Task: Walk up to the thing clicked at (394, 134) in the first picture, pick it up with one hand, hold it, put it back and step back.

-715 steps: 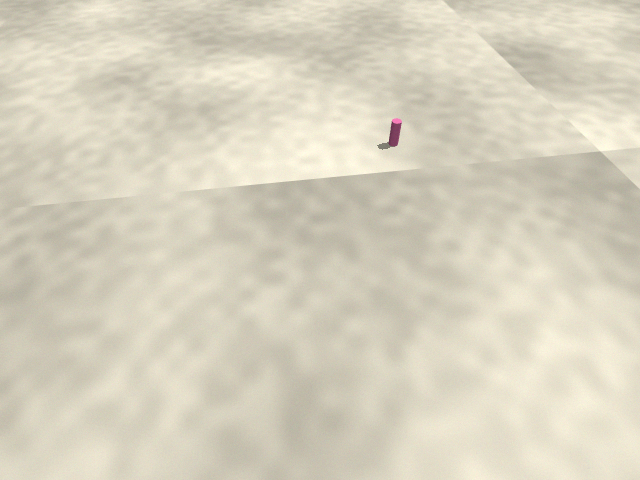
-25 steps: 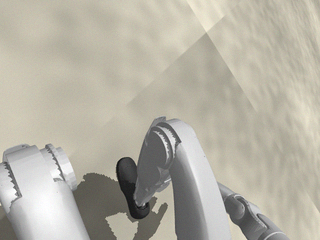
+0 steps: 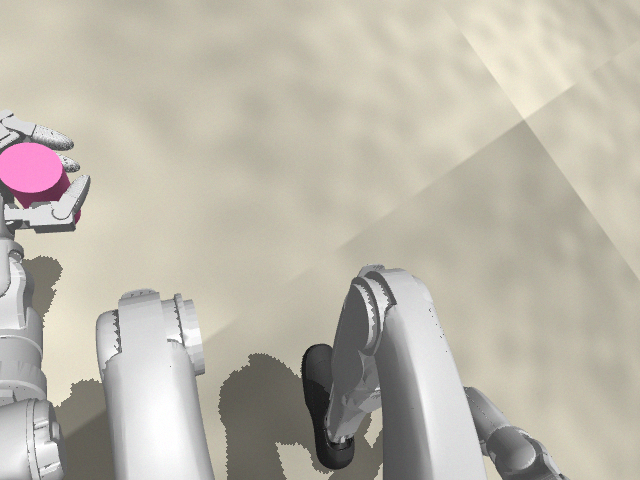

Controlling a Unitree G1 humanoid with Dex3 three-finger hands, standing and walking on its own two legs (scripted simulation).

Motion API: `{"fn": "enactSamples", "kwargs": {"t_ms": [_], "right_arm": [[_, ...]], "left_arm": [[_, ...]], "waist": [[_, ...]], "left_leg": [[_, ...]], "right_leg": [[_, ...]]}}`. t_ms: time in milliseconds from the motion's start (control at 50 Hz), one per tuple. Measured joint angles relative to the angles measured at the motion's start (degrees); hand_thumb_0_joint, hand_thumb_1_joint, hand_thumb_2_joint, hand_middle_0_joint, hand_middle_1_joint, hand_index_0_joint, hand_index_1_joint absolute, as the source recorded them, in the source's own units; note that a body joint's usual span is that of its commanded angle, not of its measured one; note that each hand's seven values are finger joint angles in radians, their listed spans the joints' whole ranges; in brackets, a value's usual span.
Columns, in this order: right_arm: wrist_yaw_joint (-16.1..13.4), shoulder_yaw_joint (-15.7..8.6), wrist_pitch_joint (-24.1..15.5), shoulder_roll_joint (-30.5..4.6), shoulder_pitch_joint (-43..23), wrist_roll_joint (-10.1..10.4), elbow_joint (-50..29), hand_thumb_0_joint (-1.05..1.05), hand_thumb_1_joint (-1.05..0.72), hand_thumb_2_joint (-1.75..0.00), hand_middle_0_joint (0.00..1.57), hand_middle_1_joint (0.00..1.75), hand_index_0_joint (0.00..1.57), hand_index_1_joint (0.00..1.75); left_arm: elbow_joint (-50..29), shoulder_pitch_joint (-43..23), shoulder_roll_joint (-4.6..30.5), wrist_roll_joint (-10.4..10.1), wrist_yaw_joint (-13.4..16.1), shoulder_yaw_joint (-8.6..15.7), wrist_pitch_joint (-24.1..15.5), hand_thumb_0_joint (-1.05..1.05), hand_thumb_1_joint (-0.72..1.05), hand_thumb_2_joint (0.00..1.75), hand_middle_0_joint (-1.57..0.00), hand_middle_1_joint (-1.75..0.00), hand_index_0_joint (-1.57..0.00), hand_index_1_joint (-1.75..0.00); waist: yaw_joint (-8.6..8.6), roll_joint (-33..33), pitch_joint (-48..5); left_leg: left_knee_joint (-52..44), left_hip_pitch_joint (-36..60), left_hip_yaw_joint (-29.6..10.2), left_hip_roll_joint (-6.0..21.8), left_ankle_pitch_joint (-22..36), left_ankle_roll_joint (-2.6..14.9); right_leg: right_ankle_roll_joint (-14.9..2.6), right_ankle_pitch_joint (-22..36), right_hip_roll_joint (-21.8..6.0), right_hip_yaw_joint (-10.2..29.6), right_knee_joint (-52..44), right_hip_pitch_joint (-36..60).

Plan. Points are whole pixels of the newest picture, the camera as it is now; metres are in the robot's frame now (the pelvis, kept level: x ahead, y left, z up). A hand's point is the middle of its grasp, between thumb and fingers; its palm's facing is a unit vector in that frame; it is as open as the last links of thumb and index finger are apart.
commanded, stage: settle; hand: left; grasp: from the side
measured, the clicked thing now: (45, 193) +0.44 +0.29 -0.11
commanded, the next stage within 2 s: lift in 1.06 s
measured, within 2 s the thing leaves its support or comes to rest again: neither
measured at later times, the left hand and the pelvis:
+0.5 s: hand (44, 145) +0.45 +0.27 +0.00, palm faces +0.20 -0.98 -0.06, open 7.1 cm; pelvis +0.02 -0.01 +0.03, yaw +5 degrees
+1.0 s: hand (38, 124) +0.45 +0.27 +0.03, palm faces +0.22 -0.97 -0.06, open 7.1 cm; pelvis +0.02 -0.01 +0.06, yaw +7 degrees
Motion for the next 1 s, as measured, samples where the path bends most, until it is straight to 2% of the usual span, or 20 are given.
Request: {"fn": "enactSamples", "kwargs": {"t_ms": [220, 400, 620, 1000], "right_arm": [[-1.62, -4.26, 0.87, 1.54, 2.94, 3.71, 1.72, 0.01, -0.88, -0.90, 0.21, 0.30, 0.21, 0.30], [-3.09, -7.14, 0.65, 1.54, 3.67, 5.19, 1.69, 0.01, -0.89, -0.90, 0.21, 0.30, 0.21, 0.30], [-4.20, -9.40, -0.12, 1.56, 4.21, 5.98, 1.46, 0.01, -0.90, -0.90, 0.21, 0.30, 0.20, 0.30], [-4.54, -10.46, -0.76, 2.41, 5.69, 6.04, 2.27, 0.01, -0.90, -0.90, 0.20, 0.30, 0.20, 0.30]], "left_arm": [[-4.32, 0.45, -4.19, -1.54, -3.40, 0.38, 5.22, 0.04, -0.04, 1.11, -0.90, -1.07, -0.91, -1.04], [-4.46, -1.00, -6.06, -1.75, -5.90, 1.51, 7.80, 0.04, -0.04, 1.11, -0.90, -1.07, -0.91, -1.04], [-4.66, -1.45, -8.75, -1.30, -6.30, 1.69, 8.91, 0.04, -0.04, 1.12, -0.90, -1.07, -0.91, -1.05], [-2.22, -3.74, -9.74, -0.17, -5.69, 1.90, 9.05, 0.04, -0.05, 1.12, -0.90, -1.07, -0.91, -1.05]], "waist": [[1.44, 2.95, -4.55], [1.89, 4.31, -6.76], [2.46, 4.53, -8.92], [2.54, 4.96, -9.89]], "left_leg": [[-4.31, 0.49, 3.53, -0.10, -0.64, -0.63], [-6.88, 1.70, 5.05, 0.23, -1.40, -1.15], [-10.06, 3.63, 6.38, 0.31, -1.44, -1.29], [-13.45, 5.88, 7.98, 0.24, -0.85, -1.08]], "right_leg": [[-0.84, -1.96, -1.20, 2.66, -1.21, -1.45], [-1.49, -2.94, -1.35, 3.81, -2.31, -1.62], [-1.82, -3.38, -1.60, 4.71, -4.45, -0.43], [-1.78, -3.27, -1.88, 5.89, -6.87, 1.25]]}}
